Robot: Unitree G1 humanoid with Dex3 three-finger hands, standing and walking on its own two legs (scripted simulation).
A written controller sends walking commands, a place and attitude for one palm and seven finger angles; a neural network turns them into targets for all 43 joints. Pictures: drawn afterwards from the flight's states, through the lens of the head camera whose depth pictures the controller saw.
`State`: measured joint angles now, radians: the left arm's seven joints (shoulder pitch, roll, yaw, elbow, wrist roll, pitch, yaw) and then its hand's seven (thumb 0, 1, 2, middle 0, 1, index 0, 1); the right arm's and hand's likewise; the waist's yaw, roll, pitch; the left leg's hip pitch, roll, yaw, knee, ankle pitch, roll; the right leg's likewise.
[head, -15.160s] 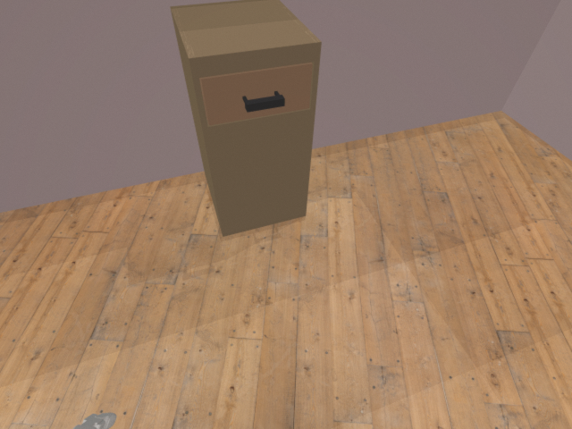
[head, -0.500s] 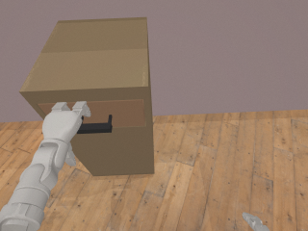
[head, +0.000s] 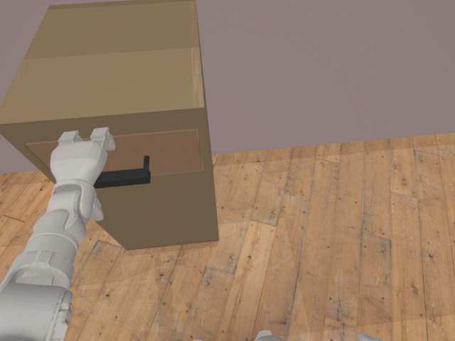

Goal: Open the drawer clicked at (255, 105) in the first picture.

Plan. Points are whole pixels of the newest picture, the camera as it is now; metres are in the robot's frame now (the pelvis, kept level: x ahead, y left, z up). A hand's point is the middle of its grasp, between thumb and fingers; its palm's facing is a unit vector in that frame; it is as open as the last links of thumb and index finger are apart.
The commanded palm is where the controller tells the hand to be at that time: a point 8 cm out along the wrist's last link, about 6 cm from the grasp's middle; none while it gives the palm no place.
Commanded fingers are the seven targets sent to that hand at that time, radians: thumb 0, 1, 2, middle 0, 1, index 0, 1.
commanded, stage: move the hooked fingers above the handle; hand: left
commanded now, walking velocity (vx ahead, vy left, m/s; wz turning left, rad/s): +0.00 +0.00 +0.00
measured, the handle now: (122, 170) +0.48 +0.25 -0.07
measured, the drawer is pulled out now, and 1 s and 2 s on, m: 0.00 0.00 0.00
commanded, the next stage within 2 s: none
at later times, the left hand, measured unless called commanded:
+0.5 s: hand (114, 172) +0.44 +0.24 -0.02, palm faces +0.01 -0.01 -1.00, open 13.5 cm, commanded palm +0.42 +0.26 +0.04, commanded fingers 0.00 -0.50 0.30 -0.30 -1.20 -0.30 -1.20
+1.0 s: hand (110, 172) +0.44 +0.25 -0.02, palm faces +0.05 -0.03 -1.00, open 13.7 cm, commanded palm +0.42 +0.25 +0.04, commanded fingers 0.00 -0.50 0.30 -0.30 -1.20 -0.30 -1.20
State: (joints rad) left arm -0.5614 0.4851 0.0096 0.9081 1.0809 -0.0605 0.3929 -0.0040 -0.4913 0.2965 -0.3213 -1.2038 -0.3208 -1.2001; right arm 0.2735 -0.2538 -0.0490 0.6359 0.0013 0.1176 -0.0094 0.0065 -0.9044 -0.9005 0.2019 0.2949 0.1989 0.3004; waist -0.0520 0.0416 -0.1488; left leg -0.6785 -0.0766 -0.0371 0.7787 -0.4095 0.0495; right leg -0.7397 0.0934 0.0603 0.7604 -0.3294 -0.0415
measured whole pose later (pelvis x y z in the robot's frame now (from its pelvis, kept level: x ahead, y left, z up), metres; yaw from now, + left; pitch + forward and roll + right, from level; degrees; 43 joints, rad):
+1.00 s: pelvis -0.01 +0.01 -0.02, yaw +1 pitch +22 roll -2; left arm -0.68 0.46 0.00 0.99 1.13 -0.12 0.51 -0.01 -0.49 0.30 -0.37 -1.25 -0.35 -1.22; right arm 0.30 -0.26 -0.05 0.67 -0.03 0.13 0.00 0.00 -0.90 -0.90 0.20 0.29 0.20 0.30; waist -0.09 0.04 -0.18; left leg -0.86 -0.08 -0.05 0.94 -0.46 0.06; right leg -0.90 0.09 0.03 0.87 -0.36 -0.03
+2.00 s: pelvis +0.00 +0.01 -0.01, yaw +0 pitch +20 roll -1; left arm -0.61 0.46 -0.02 0.97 1.11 -0.14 0.38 0.00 -0.49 0.30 -0.33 -1.21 -0.33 -1.21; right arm 0.33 -0.24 -0.04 0.64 -0.01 0.14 -0.02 0.00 -0.90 -0.90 0.20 0.30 0.20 0.30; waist -0.08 0.03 -0.17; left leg -0.75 -0.07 -0.04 0.84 -0.43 0.06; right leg -0.80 0.09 0.05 0.79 -0.34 -0.03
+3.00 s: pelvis +0.01 +0.01 -0.01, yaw -1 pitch +20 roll -1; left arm -0.61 0.42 -0.02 0.96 1.11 -0.07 0.41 0.00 -0.49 0.30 -0.34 -1.21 -0.32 -1.20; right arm 0.30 -0.24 -0.04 0.65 -0.02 0.15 0.00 0.00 -0.90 -0.90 0.20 0.30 0.20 0.30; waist -0.08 0.04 -0.18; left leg -0.72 -0.07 -0.03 0.82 -0.44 0.06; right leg -0.77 0.10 0.06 0.78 -0.35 -0.04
